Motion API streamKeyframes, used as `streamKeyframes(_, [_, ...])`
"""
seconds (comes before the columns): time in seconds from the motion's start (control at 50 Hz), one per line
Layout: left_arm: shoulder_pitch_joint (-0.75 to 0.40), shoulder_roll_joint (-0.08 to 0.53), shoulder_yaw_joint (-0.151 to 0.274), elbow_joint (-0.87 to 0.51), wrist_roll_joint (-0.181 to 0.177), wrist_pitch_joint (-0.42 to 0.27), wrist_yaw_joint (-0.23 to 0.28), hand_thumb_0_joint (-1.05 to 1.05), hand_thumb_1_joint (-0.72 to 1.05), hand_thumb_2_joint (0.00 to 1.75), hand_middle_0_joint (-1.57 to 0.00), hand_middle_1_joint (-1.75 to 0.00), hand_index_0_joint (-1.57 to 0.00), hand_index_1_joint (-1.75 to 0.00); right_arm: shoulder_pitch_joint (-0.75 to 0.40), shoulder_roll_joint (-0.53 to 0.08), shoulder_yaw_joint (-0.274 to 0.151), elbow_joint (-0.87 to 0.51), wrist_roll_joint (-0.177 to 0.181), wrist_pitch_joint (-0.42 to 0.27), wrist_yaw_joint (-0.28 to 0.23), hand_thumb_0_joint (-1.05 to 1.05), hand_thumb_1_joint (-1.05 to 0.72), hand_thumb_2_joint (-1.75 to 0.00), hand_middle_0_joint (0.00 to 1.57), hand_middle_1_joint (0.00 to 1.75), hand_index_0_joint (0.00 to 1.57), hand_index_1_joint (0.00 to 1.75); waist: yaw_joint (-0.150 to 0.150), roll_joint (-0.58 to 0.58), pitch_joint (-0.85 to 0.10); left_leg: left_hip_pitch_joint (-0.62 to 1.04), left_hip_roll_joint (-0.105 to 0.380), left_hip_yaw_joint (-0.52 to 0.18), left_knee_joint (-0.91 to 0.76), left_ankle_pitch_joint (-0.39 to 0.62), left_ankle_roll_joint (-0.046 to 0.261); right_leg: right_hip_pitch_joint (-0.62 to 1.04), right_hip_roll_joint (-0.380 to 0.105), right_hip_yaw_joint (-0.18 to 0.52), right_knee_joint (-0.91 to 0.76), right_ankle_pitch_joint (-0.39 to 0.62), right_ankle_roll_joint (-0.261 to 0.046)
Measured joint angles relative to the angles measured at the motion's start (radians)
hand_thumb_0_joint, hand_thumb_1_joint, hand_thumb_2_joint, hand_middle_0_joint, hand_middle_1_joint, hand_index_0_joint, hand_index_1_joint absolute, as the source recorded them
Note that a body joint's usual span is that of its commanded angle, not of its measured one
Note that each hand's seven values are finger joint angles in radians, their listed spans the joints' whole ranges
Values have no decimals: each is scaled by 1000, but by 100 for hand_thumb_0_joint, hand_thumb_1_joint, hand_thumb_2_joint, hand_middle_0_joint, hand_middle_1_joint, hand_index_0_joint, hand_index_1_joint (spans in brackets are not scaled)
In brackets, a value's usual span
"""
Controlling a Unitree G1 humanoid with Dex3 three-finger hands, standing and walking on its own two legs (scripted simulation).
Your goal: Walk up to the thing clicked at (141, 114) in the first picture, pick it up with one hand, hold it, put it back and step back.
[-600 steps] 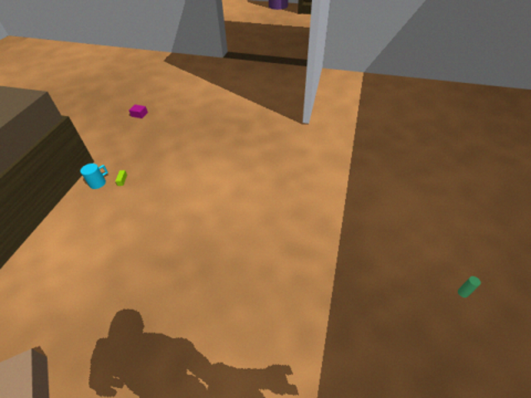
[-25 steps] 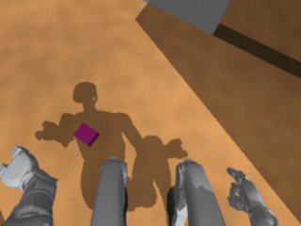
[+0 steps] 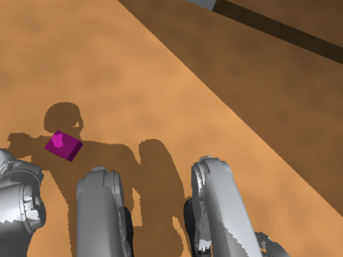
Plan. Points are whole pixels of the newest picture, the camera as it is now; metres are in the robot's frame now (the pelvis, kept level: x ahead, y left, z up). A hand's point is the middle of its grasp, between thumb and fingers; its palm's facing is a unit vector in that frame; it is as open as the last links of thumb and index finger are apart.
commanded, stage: rise first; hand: left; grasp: from above
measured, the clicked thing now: (64, 146) +0.46 +0.33 -0.34
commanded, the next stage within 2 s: none
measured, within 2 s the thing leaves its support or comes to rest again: neither
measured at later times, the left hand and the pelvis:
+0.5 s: hand (35, 157) +0.39 +0.35 -0.20, palm faces -0.07 -0.44 -0.90, open 14.0 cm; pelvis +0.01 -0.01 -0.04, yaw -2 degrees
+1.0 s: hand (39, 151) +0.42 +0.35 -0.22, palm faces -0.08 -0.43 -0.90, open 14.2 cm; pelvis +0.02 +0.00 -0.05, yaw -4 degrees
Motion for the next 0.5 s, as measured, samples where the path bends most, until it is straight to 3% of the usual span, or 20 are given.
streamKeyframes(0.12, [-68, 35, 55, 62, 51, -11, 18, 0, -39, 96, -23, -83, -20, -87, 30, -40, 0, -7, -3, -22, 26, 1, -89, -89, 20, 30, 20, 30, -34, -1, 34, -46, -4, -10, 43, -4, -4, -41, -1, -7, 41, -6, -2])
streamKeyframes(0.26, [-93, 78, 123, 62, 93, -19, 20, 0, -45, 100, -18, -88, -15, -91, 30, -69, 4, -24, -13, -25, 54, 1, -89, -89, 20, 29, 20, 30, -50, 4, 85, -79, 3, -21, 79, -19, -13, -84, 7, -14, 77, -12, -7])
streamKeyframes(0.4, [-120, 121, 181, 73, 94, -27, 32, 0, -49, 103, -15, -91, -12, -95, 17, -68, 13, -36, -26, -32, 77, 1, -89, -89, 20, 29, 20, 30, -46, -1, 131, -99, 8, -37, 118, -36, -25, -111, 14, -26, 114, -20, -16])
streamKeyframes(0.5, [-134, 147, 198, 87, 89, -24, 19, 0, -52, 105, -13, -94, -10, -97, 3, -63, 28, -40, -33, -40, 87, 1, -89, -89, 20, 29, 20, 30, -44, -9, 151, -114, 11, -49, 145, -44, -27, -124, 19, -35, 133, -22, -16])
